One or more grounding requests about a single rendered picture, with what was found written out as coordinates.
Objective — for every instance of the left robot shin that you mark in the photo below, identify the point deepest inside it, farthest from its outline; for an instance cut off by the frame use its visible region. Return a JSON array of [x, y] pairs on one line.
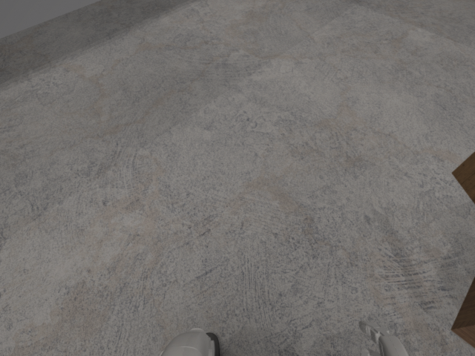
[[198, 330]]

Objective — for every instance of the cupboard door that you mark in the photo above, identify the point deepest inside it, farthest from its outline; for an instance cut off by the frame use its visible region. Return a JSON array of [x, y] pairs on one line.
[[465, 175]]

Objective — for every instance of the robot left thigh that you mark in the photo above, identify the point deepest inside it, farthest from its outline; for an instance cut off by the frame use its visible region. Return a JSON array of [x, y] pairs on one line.
[[190, 344]]

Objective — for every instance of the robot right hand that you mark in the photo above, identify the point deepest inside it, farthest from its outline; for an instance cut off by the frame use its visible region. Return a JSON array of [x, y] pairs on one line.
[[388, 345]]

